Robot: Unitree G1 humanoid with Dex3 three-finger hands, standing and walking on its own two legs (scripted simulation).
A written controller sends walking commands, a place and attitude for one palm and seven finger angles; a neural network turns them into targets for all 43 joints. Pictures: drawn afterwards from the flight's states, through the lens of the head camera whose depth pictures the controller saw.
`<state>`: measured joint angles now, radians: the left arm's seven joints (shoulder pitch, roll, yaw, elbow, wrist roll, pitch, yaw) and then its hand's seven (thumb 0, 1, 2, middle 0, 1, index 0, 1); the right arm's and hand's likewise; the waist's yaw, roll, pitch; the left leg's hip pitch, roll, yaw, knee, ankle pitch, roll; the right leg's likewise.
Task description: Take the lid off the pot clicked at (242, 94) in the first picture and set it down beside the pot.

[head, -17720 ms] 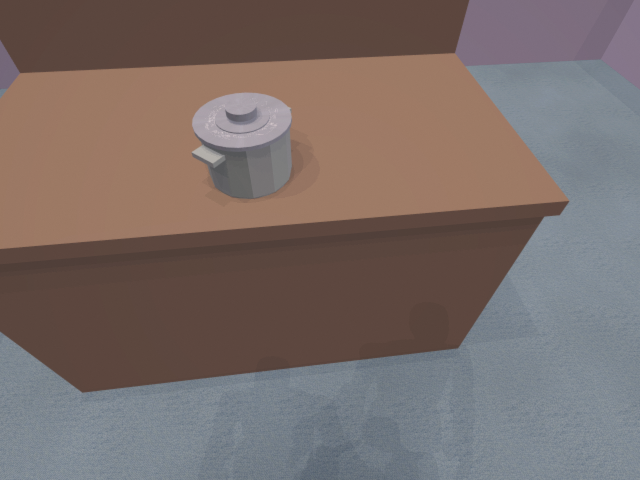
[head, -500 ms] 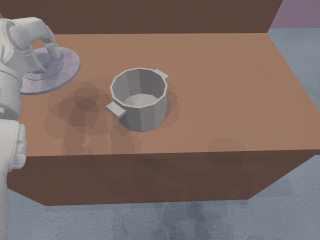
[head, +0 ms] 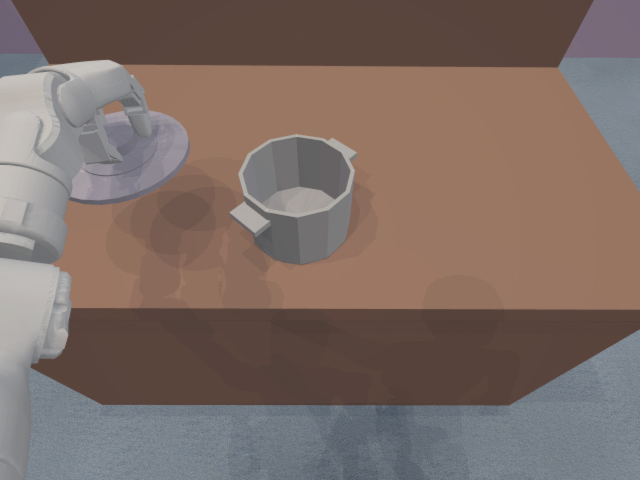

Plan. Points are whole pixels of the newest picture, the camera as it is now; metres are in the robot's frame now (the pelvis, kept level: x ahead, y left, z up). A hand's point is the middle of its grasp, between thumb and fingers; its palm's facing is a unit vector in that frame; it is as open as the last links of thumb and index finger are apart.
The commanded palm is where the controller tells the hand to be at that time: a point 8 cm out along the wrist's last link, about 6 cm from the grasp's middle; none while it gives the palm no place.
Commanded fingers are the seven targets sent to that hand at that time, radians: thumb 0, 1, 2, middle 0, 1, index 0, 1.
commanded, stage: lower the lid onto the table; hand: left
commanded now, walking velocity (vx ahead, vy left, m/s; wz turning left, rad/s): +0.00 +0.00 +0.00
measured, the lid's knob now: (113, 140) +0.50 +0.25 +0.14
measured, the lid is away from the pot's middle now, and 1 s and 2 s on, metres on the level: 0.23 0.24 0.24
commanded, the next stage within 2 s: none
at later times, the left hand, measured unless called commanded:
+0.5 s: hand (115, 162) +0.47 +0.24 +0.14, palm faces -0.43 -0.08 -0.90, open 7.9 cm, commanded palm +0.49 +0.24 +0.20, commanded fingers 0.00 0.55 1.09 -0.74 -0.97 -0.83 -1.04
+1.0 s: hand (119, 180) +0.48 +0.25 +0.10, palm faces -0.48 -0.07 -0.88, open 7.8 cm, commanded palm +0.51 +0.25 +0.16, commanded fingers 0.00 0.55 1.09 -0.74 -0.97 -0.83 -1.04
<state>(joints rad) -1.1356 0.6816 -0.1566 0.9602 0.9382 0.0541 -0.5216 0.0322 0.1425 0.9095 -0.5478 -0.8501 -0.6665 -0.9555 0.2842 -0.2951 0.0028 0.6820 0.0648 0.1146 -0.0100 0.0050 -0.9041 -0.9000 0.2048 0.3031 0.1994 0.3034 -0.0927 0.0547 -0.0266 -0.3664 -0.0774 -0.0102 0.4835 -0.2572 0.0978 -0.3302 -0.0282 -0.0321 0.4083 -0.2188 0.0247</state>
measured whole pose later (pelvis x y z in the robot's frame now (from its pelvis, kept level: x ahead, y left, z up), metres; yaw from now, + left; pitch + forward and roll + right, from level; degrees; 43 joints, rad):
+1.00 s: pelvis +0.00 +0.00 +0.00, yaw -2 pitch +11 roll -2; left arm -1.07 0.72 -0.11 1.13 0.97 -0.07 -0.42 0.03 0.15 0.91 -0.54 -0.85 -0.66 -0.96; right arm 0.33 -0.29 0.00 0.71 0.07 0.11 -0.06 0.00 -0.90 -0.90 0.21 0.30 0.20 0.30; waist -0.12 0.04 -0.04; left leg -0.45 -0.05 0.01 0.55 -0.29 0.09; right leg -0.41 0.00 -0.01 0.45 -0.23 0.03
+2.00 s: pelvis +0.00 +0.01 -0.02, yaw -3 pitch +16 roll -4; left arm -1.08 0.73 -0.07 1.26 1.02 -0.12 -0.34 0.03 0.15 0.91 -0.54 -0.85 -0.66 -0.96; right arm 0.39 -0.28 0.01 0.73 0.06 0.11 -0.08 0.00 -0.90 -0.90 0.21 0.30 0.20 0.30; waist -0.16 0.04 -0.07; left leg -0.63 -0.04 0.02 0.69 -0.35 0.10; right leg -0.59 0.01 0.00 0.57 -0.27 0.03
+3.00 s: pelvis -0.02 +0.01 -0.04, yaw -4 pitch +20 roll -5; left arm -1.11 0.76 -0.08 1.22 1.05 -0.11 -0.29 -0.01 0.15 0.79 -0.53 -0.97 -0.59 -0.99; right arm 0.38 -0.28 0.02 0.67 0.06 0.19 -0.06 0.00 -0.90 -0.90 0.21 0.30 0.20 0.30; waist -0.17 0.05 -0.11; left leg -0.83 -0.02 0.02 0.88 -0.40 0.11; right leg -0.78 0.03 -0.01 0.74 -0.32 0.02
